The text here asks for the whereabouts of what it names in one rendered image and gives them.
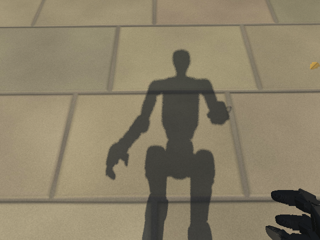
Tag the right robot hand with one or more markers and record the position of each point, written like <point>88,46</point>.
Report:
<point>309,227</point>

